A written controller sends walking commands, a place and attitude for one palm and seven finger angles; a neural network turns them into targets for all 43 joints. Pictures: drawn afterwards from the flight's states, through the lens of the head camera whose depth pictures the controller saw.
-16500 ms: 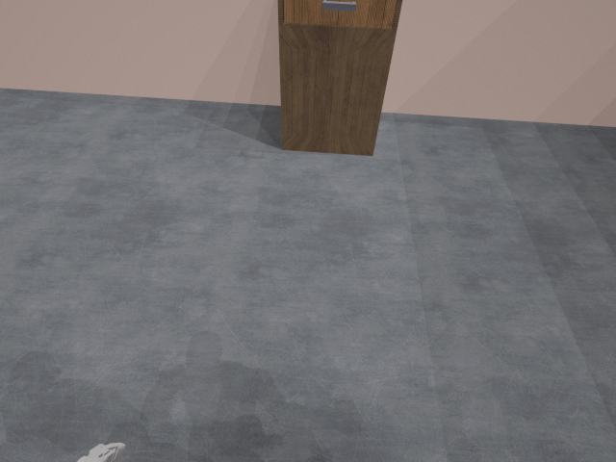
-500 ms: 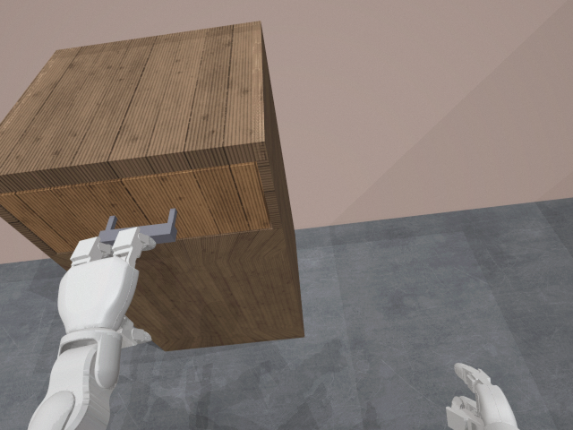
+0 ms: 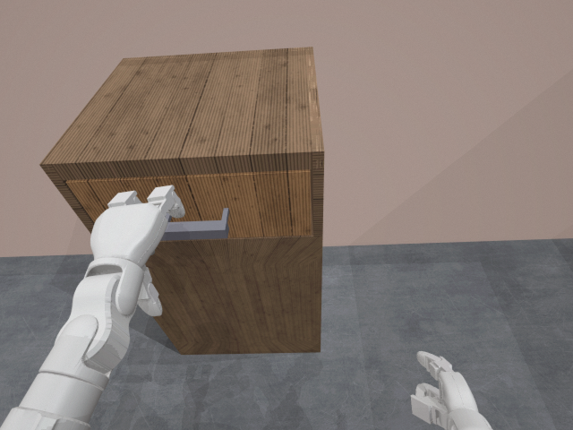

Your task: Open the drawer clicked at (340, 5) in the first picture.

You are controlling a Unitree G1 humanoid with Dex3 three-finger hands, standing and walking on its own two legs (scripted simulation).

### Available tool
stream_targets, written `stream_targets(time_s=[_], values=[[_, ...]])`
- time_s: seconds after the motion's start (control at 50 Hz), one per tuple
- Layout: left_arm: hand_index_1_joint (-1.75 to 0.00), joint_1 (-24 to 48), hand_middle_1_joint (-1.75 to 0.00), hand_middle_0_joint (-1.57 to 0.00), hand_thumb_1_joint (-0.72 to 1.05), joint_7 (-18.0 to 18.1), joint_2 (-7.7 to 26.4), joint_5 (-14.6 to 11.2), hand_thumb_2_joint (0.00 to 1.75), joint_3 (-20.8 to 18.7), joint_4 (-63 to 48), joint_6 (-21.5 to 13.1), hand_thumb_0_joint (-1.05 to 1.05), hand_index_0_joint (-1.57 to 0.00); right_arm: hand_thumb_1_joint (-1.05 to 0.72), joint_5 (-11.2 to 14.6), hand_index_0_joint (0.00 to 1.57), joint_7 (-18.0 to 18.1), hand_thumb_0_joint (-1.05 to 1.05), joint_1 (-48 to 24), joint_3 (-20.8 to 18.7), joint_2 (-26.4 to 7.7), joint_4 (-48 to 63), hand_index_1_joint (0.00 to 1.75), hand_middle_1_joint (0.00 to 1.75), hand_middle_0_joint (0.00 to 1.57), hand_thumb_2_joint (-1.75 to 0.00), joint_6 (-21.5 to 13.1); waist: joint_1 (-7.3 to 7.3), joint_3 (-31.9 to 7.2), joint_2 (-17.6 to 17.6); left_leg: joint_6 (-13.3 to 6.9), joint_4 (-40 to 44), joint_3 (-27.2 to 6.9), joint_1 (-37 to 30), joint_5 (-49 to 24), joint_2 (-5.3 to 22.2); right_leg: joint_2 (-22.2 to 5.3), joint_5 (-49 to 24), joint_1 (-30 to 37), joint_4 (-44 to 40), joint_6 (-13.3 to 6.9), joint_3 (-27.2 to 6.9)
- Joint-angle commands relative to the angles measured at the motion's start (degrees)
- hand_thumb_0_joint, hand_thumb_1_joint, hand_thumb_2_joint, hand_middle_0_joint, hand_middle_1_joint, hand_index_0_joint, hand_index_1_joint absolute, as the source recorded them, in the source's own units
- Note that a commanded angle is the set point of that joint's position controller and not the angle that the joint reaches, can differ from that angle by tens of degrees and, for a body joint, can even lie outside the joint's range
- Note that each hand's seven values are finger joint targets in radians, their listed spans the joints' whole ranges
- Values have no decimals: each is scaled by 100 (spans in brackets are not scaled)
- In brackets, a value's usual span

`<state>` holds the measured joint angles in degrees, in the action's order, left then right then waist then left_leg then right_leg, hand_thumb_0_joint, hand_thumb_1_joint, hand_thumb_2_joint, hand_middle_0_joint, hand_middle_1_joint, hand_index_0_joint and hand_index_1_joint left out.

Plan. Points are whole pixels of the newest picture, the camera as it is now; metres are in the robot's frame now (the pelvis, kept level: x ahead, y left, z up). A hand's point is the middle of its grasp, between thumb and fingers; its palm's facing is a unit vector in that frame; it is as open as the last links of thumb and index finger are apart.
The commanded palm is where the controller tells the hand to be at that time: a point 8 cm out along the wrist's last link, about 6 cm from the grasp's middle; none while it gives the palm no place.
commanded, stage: raise the hand with hooked fingers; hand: left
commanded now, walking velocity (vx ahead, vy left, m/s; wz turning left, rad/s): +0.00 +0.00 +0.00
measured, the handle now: (195, 222) +0.47 +0.25 -0.02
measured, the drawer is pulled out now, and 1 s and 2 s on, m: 0.00 0.00 0.00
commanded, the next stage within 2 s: move the hooked fingers above the handle in 0.24 s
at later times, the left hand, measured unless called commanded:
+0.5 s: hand (137, 264) +0.30 +0.26 +0.08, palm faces +0.03 -0.08 -1.00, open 13.9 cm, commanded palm +0.28 +0.27 +0.15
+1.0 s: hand (163, 247) +0.34 +0.24 +0.07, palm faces +0.02 -0.06 -1.00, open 13.8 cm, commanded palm +0.32 +0.26 +0.13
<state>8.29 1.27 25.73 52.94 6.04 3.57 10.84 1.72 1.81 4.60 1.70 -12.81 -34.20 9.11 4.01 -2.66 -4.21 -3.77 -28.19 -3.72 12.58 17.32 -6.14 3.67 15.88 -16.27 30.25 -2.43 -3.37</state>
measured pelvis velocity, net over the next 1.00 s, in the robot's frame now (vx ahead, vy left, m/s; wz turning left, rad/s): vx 0.01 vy -0.01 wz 0.01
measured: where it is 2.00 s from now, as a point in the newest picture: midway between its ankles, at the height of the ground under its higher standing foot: outside the picture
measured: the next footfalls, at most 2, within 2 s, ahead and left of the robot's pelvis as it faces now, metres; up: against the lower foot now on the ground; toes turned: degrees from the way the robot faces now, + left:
none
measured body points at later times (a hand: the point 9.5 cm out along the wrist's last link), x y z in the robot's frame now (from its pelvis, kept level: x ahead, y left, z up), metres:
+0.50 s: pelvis -0.01 +0.03 +0.00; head +0.01 +0.00 +0.45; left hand +0.30 +0.26 +0.13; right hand +0.17 -0.18 -0.12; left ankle -0.03 +0.08 -0.74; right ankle +0.00 -0.09 -0.74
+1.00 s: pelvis +0.01 -0.01 +0.00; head +0.04 -0.03 +0.45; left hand +0.34 +0.24 +0.12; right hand +0.18 -0.25 -0.12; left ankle -0.03 +0.08 -0.74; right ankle +0.00 -0.10 -0.74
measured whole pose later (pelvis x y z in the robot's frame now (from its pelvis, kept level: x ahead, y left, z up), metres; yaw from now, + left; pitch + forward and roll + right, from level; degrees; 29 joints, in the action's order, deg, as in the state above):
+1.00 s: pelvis +0.01 -0.01 +0.00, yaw +1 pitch +6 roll +0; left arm 13.2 6.6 27.3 55.1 4.2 14.9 -1.7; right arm 1.1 2.8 9.2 -1.3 -14.7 -37.1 7.5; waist 3.7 -2.9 -3.4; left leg -3.2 -29.9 -4.5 17.4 18.1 -5.6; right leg 4.2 16.1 -20.4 30.7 -3.1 -2.3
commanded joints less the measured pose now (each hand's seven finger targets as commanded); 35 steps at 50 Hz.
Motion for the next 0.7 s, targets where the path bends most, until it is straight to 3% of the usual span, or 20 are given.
stream_targets(time_s=[0.0, 0.08, 0.12, 0.2, 0.28, 0.32, 0.38, 0.4, 0.42, 0.5, 0.54, 0.58, 0.64, 0.68], values=[[-120, 1469, -120, -30, -50, 175, 1247, 177, 30, -841, -1327, -445, 0, -30, -90, -84, 20, -33, 0, -558, -226, -667, 870, 30, 30, 20, -90, -287, 85, -1107, 177, 283, 389, -19, -84, -2080, 417, -247, -1286, 823, -246, -111, 197], [-120, 1830, -120, -30, -50, 541, 1443, 249, 30, -1059, -1725, -809, 0, -30, -90, -118, 20, -49, 0, -464, -279, -653, 820, 30, 30, 20, -90, -384, 129, -1289, -338, 472, 449, -229, -381, -2254, 469, -174, -938, 636, -251, -169, 263], [-120, 1835, -120, -30, -50, 699, 1348, 232, 30, -1018, -1664, -897, 0, -30, -90, -110, 20, -55, 0, -390, -319, -632, 748, 30, 30, 20, -90, -445, 121, -1342, -445, 532, 468, -318, -527, -2202, 489, -153, -826, 514, -260, -165, 308], [-120, 1588, -120, -30, -50, 746, 1119, 152, 30, -857, -1196, -755, 0, -30, -90, -57, 20, -83, 0, -293, -363, -681, 640, 30, 30, 20, -90, -451, 84, -1164, -29, 602, 568, -398, -406, -2020, 528, -138, -703, 390, -280, -141, 381], [-120, 1474, -120, -30, -50, 531, 942, 78, 30, -632, -858, -543, 0, -30, -90, -16, 20, -76, 0, -342, -363, -758, 649, 30, 30, 20, -90, -413, 25, -868, 325, 557, 697, -358, -225, -1645, 541, -131, -614, 400, -385, -125, 371], [-120, 1606, -120, -30, -50, 435, 1043, 123, 30, -599, -1057, -576, 0, -30, -90, -49, 20, -79, 0, -287, -378, -777, 625, 30, 30, 20, -90, -402, 14, -1039, 203, 590, 702, -404, -346, -1779, 573, -165, -666, 470, -370, -116, 371], [-120, 2002, -120, -30, -50, 392, 894, 192, 30, -399, -1176, -697, 0, -30, -90, -81, 20, -61, 0, -284, -369, -770, 648, 30, 30, 20, -90, -470, -38, -1227, 44, 589, 616, -483, -519, -1946, 591, -147, -736, 355, -346, -104, 351], [-120, 2193, -120, -30, -50, 414, 984, 221, 30, -448, -1094, -768, 0, -30, -90, -102, 20, -48, 0, -192, -364, -755, 564, 30, 30, 20, -90, -488, -58, -1230, 135, 601, 601, -491, -529, -1910, 584, -161, -717, 314, -347, -110, 372], [-120, 2145, -120, -30, -50, 458, 1185, 250, 30, -656, -935, -827, 0, -30, -90, -115, 20, -25, 0, -149, -373, -763, 522, 30, 30, 20, -90, -479, -12, -1160, 90, 601, 619, -455, -447, -1902, 561, -141, -721, 364, -367, -135, 362], [-120, 2187, -120, -30, -50, 681, 1362, 356, 30, -910, -926, -982, 0, -30, -90, -134, 20, -41, 0, -144, -359, -711, 507, 30, 30, 20, -90, -487, 139, -1461, -84, 656, 521, -391, -459, -2462, 495, -136, -954, 567, -303, -176, 342], [-120, 2072, -120, -30, -50, 772, 1243, 275, 30, -904, -715, -932, 0, -30, -90, -115, 20, -56, 0, -147, -365, -694, 494, 30, 30, 20, -90, -458, 136, -1322, -14, 641, 489, -280, -340, -2527, 463, -135, -1076, 577, -324, -184, 342], [-120, 1831, -120, -30, -50, 803, 1387, 244, 30, -1125, -340, -801, 0, -30, -90, -91, 20, -53, 0, -137, -375, -724, 478, 30, 30, 20, -90, -411, 167, -1296, 168, 589, 471, -164, -188, -2478, 427, -114, -1198, 684, -362, -177, 303], [-120, 2012, -120, -30, -50, 743, 1209, 236, 30, -856, -44, -616, 0, -30, -90, -57, 20, -27, 0, -121, -359, -747, 500, 30, 30, 20, -90, -342, 60, -1197, 450, 482, 465, -3, 47, -2184, 378, -159, -1246, 710, -381, -148, 291], [-120, 2045, -120, -30, -50, 653, 1239, 266, 30, -812, -105, -586, 0, -30, -90, -59, 20, -12, 0, -148, -378, -803, 562, 30, 30, 20, -90, -329, 26, -1414, 249, 450, 387, 15, -31, -2294, 360, -163, -1361, 766, -346, -149, 238]])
